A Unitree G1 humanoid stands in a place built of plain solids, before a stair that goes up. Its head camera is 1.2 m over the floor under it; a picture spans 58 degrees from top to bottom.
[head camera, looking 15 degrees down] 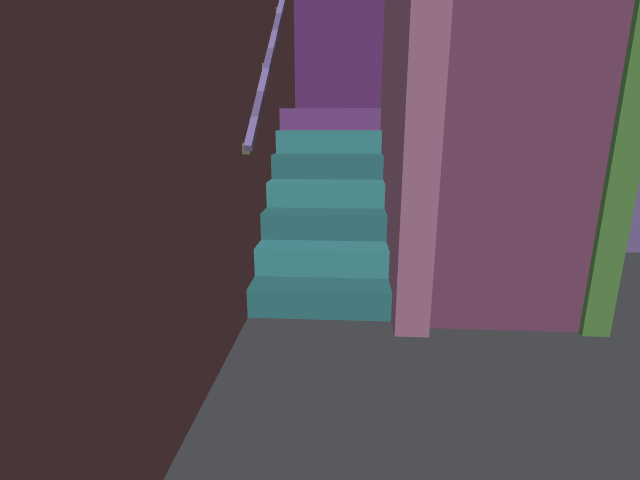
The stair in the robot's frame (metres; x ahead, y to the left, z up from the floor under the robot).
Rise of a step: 0.19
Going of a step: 0.26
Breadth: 0.91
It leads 4 degrees to the right of straight ahead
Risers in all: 7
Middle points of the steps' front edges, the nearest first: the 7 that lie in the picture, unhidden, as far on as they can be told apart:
2.53 0.01 0.19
2.78 -0.01 0.38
3.04 -0.02 0.57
3.29 -0.04 0.76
3.55 -0.06 0.96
3.80 -0.07 1.15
4.06 -0.09 1.34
